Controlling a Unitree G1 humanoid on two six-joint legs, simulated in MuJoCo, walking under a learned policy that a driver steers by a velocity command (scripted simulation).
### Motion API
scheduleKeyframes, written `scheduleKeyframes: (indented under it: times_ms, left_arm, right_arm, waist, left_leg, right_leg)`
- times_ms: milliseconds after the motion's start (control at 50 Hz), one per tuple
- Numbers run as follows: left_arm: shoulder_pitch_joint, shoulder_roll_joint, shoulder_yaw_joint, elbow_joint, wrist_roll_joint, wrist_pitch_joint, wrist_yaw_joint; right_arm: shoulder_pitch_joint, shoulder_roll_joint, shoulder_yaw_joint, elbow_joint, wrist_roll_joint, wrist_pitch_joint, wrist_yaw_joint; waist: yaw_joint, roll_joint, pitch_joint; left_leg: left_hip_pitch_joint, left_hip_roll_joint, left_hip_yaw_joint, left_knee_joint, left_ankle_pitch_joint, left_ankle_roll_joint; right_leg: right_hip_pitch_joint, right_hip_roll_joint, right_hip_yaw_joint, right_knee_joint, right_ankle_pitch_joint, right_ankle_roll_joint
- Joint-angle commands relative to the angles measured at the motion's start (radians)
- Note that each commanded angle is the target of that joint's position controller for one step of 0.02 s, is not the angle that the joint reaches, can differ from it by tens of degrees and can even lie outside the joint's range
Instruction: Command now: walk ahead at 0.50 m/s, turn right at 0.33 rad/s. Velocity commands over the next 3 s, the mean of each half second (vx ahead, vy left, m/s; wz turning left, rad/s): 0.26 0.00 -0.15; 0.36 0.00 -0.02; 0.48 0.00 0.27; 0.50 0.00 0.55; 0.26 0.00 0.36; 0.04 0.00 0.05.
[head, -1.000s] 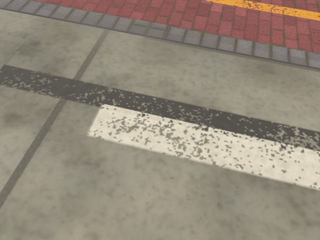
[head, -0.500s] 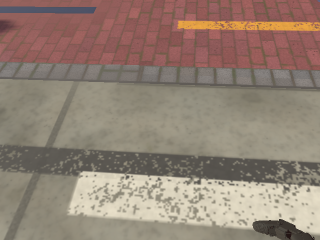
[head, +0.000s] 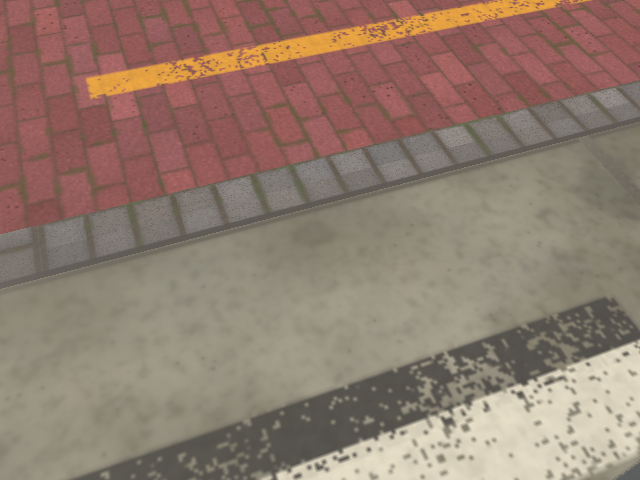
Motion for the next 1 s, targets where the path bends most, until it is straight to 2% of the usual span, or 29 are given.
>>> scheduleKeyframes:
  times_ms: [20, 60, 120, 160, 220, 240, 260, 280, 300, 320, 340, 380, 400, 420, 460, 500, 540, 580, 640, 660, 680, 700, 720, 740, 780, 820, 860, 940, 1000]
  left_arm:
    - [0.047, -0.001, -0.013, -0.05, 0.008, 0.007, -0.012]
    - [-0.036, -0.002, -0.022, -0.077, 0.006, 0.004, -0.015]
    - [-0.129, -0.042, -0.048, -0.098, 0.001, -0.009, -0.02]
    - [-0.173, -0.056, -0.059, -0.099, -0.002, -0.019, -0.017]
    - [-0.156, -0.038, -0.059, -0.082, 0.002, -0.029, -0.001]
    - [-0.11, -0.028, -0.056, -0.062, 0.007, -0.034, 0.006]
    - [-0.018, -0.016, -0.051, -0.023, 0.018, -0.046, 0.013]
    - [0.072, 0.031, -0.04, 0.008, 0.035, -0.058, 0.021]
    - [0.171, 0.095, -0.025, 0.017, 0.049, -0.059, 0.031]
    - [0.187, 0.08, -0.021, 0.031, -0.021, -0.048, 0.039]
    - [0.142, 0.04, -0.029, 0.025, -0.047, -0.038, 0.041]
    - [0.016, -0.03, -0.052, 0.027, -0.034, -0.032, 0.054]
    - [-0.024, -0.045, -0.057, 0.029, -0.033, -0.031, 0.061]
    - [-0.037, -0.047, -0.059, 0.035, -0.023, -0.031, 0.063]
    - [-0.035, -0.039, -0.056, 0.052, -0.013, -0.039, 0.058]
    - [0.011, 0.015, -0.031, 0.081, -0.016, -0.031, 0.047]
    - [0.029, 0.045, -0.012, 0.095, -0.016, -0.012, 0.041]
    - [0.032, 0.048, -0.002, 0.105, -0.018, 0.002, 0.038]
    - [0.011, 0.052, 0.011, 0.118, -0.035, 0.009, 0.04]
    - [-0.007, 0.031, 0.009, 0.115, -0.036, 0.01, 0.043]
    - [-0.056, -0.025, -0.004, 0.089, -0.034, 0.007, 0.042]
    - [-0.082, -0.107, -0.026, 0.051, -0.043, -0.005, 0.034]
    - [-0.116, -0.021, -0.007, 0.045, -0.004, -0.008, 0.029]
    - [-0.078, -0.003, 0.002, 0.057, -0.005, -0.014, 0.017]
    - [-0.017, 0.01, 0.009, 0.1, 0.0, -0.019, 0.003]
    - [-0.021, -0.013, 0.006, 0.112, 0.006, -0.017, -0.002]
    - [-0.08, -0.037, -0.001, 0.096, 0.002, -0.014, -0.002]
    - [-0.217, -0.057, -0.014, 0.055, -0.004, -0.014, -0.001]
    - [-0.272, -0.056, -0.02, 0.033, -0.009, -0.02, 0.0]
  right_arm:
    - [0.056, -0.082, -0.012, -0.02, 0.008, -0.036, 0.011]
    - [0.076, -0.085, -0.012, -0.004, 0.009, -0.033, 0.014]
    - [0.083, -0.084, -0.006, 0.014, 0.017, -0.024, 0.014]
    - [0.133, -0.093, -0.006, 0.04, 0.02, -0.016, 0.013]
    - [0.162, -0.109, -0.008, 0.07, 0.021, 0.003, 0.006]
    - [0.157, -0.114, -0.009, 0.075, 0.025, 0.009, 0.001]
    - [0.156, -0.112, -0.009, 0.08, 0.033, 0.017, -0.002]
    - [0.175, -0.096, -0.003, 0.071, 0.037, 0.015, -0.006]
    - [0.238, -0.017, 0.018, 0.036, 0.044, 0.012, -0.009]
    - [0.295, -0.016, 0.017, 0.063, 0.066, 0.036, -0.014]
    - [0.241, -0.062, 0.002, 0.066, 0.046, 0.058, -0.015]
    - [0.141, -0.027, 0.007, 0.057, 0.018, 0.072, -0.014]
    - [0.14, -0.017, 0.008, 0.06, 0.008, 0.082, -0.012]
    - [0.166, -0.003, 0.01, 0.081, 0.002, 0.095, -0.012]
    - [0.179, 0.016, 0.014, 0.099, 0.009, 0.111, -0.015]
    - [0.142, 0.003, 0.011, 0.096, 0.0, 0.114, -0.015]
    - [0.079, -0.022, 0.003, 0.079, -0.007, 0.111, -0.009]
    - [0.04, -0.023, 0.001, 0.066, -0.006, 0.099, -0.001]
    - [0.122, 0.015, 0.006, 0.106, -0.001, 0.075, -0.002]
    - [0.172, 0.009, 0.004, 0.129, -0.002, 0.067, -0.006]
    - [0.249, -0.031, -0.003, 0.149, -0.008, 0.056, -0.016]
    - [0.279, -0.126, -0.024, 0.15, 0.004, 0.049, -0.022]
    - [0.222, -0.134, -0.033, 0.149, 0.003, 0.05, -0.026]
    - [0.148, -0.105, -0.026, 0.133, 0.01, 0.044, -0.024]
    - [0.093, -0.077, -0.023, 0.121, 0.02, 0.025, -0.016]
    - [0.13, -0.048, -0.018, 0.14, 0.022, 0.008, -0.015]
    - [0.183, -0.038, -0.017, 0.165, 0.02, 0.0, -0.013]
    - [0.24, -0.043, -0.019, 0.19, 0.012, -0.003, -0.014]
    - [0.263, -0.056, -0.022, 0.207, 0.007, -0.005, -0.015]
  waist:
    - [0.031, 0.112, -0.045]
    - [0.02, 0.11, -0.019]
    - [0.012, 0.116, -0.003]
    - [-0.014, 0.132, -0.026]
    - [-0.009, 0.166, -0.046]
    - [0.012, 0.163, -0.06]
    - [0.055, 0.128, -0.095]
    - [0.08, 0.077, -0.165]
    - [0.081, -0.099, -0.316]
    - [0.082, -0.172, -0.465]
    - [0.068, -0.068, -0.387]
    - [0.017, -0.03, -0.154]
    - [-0.015, -0.039, -0.111]
    - [-0.031, -0.045, -0.112]
    - [-0.042, -0.043, -0.14]
    - [-0.016, -0.073, -0.146]
    - [0.007, -0.107, -0.1]
    - [0.011, -0.092, -0.048]
    - [-0.041, -0.031, -0.028]
    - [-0.065, -0.001, -0.008]
    - [-0.094, 0.118, 0.018]
    - [-0.09, 0.316, 0.028]
    - [-0.064, 0.21, 0.132]
    - [-0.005, 0.167, 0.133]
    - [0.031, 0.147, 0.077]
    - [0.023, 0.135, 0.036]
    - [0.002, 0.134, 0.044]
    - [-0.046, 0.149, 0.068]
    - [-0.06, 0.165, 0.072]
  left_leg:
    - [0.109, 0.283, -0.262, -0.235, 0.171, 0.141]
    - [0.115, 0.264, -0.199, -0.26, 0.171, 0.136]
    - [0.079, 0.209, -0.061, -0.211, 0.498, 0.104]
    - [0.12, 0.201, -0.036, -0.162, 0.634, 0.088]
    - [0.208, 0.216, -0.055, -0.062, 0.701, 0.069]
    - [0.224, 0.212, -0.058, 0.001, 0.719, 0.058]
    - [0.211, 0.183, -0.039, 0.119, 0.687, 0.038]
    - [0.111, 0.148, -0.019, 0.251, 0.489, 0.01]
    - [-0.112, 0.081, 0.02, 0.519, -0.062, -0.02]
    - [-0.161, -0.007, -0.076, 0.714, -0.472, -0.034]
    - [-0.195, 0.026, -0.143, 0.735, -0.466, -0.039]
    - [-0.203, 0.065, -0.148, 0.654, -0.382, -0.052]
    - [-0.14, 0.079, -0.147, 0.586, -0.333, -0.064]
    - [-0.068, 0.066, -0.128, 0.556, -0.296, -0.07]
    - [0.002, 0.051, -0.114, 0.473, -0.266, -0.075]
    - [-0.014, 0.04, -0.082, 0.419, -0.254, -0.066]
    - [-0.048, 0.039, -0.066, 0.389, -0.252, -0.047]
    - [-0.045, 0.037, -0.055, 0.333, -0.251, -0.028]
    - [0.143, 0.005, -0.019, 0.122, -0.178, 0.017]
    - [0.224, 0.001, -0.039, 0.036, -0.205, 0.038]
    - [0.3, 0.131, -0.223, -0.119, -0.374, 0.076]
    - [0.328, 0.375, -0.598, -0.325, -0.664, 0.143]
    - [0.191, 0.426, -0.677, -0.379, -0.696, 0.179]
    - [0.146, 0.382, -0.614, -0.372, -0.619, 0.17]
    - [0.181, 0.285, -0.44, -0.357, -0.391, 0.122]
    - [0.214, 0.24, -0.336, -0.332, -0.228, 0.114]
    - [0.238, 0.232, -0.297, -0.323, -0.141, 0.124]
    - [0.249, 0.228, -0.244, -0.3, 0.01, 0.136]
    - [0.264, 0.24, -0.217, -0.249, 0.165, 0.138]
  right_leg:
    - [-0.12, -0.044, 0.057, -0.054, 0.054, 0.013]
    - [-0.155, -0.049, 0.04, -0.16, 0.128, 0.027]
    - [-0.039, -0.035, -0.059, -0.388, 0.227, 0.044]
    - [0.027, -0.016, -0.108, -0.479, 0.263, 0.044]
    - [0.09, 0.006, -0.114, -0.577, 0.232, 0.012]
    - [0.148, 0.021, -0.113, -0.637, 0.239, -0.006]
    - [0.268, 0.034, -0.112, -0.739, 0.323, -0.025]
    - [0.453, -0.061, -0.037, -0.722, 0.576, -0.047]
    - [0.745, -0.35, 0.213, -0.593, 1.139, -0.152]
    - [0.786, -0.456, 0.373, -0.619, 1.308, -0.296]
    - [0.688, -0.403, 0.299, -0.673, 1.17, -0.287]
    - [0.447, -0.312, 0.197, -0.786, 0.912, -0.215]
    - [0.344, -0.271, 0.145, -0.827, 0.849, -0.179]
    - [0.282, -0.243, 0.105, -0.842, 0.829, -0.16]
    - [0.247, -0.217, 0.063, -0.852, 0.764, -0.151]
    - [0.248, -0.2, 0.095, -0.91, 0.318, -0.152]
    - [0.204, -0.21, 0.166, -0.989, -0.134, -0.151]
    - [0.158, -0.229, 0.207, -1.024, -0.268, -0.149]
    - [0.05, -0.205, 0.177, -0.985, -0.343, -0.121]
    - [-0.019, -0.169, 0.148, -0.923, -0.384, -0.093]
    - [-0.144, -0.103, 0.07, -0.735, -0.352, -0.051]
    - [-0.283, 0.041, -0.105, -0.465, -0.217, 0.004]
    - [-0.303, 0.001, -0.054, -0.36, -0.099, 0.003]
    - [-0.263, -0.029, -0.021, -0.33, -0.018, 0.008]
    - [-0.207, -0.036, -0.046, -0.289, 0.067, 0.032]
    - [-0.193, -0.045, -0.074, -0.253, 0.12, 0.049]
    - [-0.221, -0.059, -0.09, -0.277, 0.156, 0.064]
    - [-0.191, -0.066, -0.119, -0.424, 0.195, 0.08]
    - [-0.122, -0.054, -0.141, -0.521, 0.165, 0.06]
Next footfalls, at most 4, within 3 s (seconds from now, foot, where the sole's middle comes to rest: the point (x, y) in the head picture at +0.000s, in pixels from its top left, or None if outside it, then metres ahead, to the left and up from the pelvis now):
0.28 right None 0.29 -0.10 -0.78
0.68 left None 0.26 0.09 -0.78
1.12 right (391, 457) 0.51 -0.15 -0.78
1.66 left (301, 339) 0.79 0.04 -0.78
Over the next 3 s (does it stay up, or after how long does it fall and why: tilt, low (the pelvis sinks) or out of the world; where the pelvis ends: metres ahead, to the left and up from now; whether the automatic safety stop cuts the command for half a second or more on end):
stays up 1.01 0.07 0.00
